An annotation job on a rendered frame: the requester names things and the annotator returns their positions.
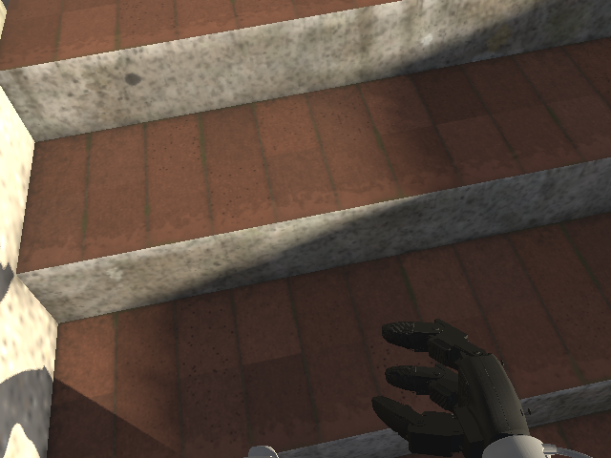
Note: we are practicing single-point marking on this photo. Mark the robot right forearm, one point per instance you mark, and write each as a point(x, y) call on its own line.
point(516, 446)

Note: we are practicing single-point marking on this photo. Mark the robot right hand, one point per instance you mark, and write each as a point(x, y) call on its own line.
point(481, 397)

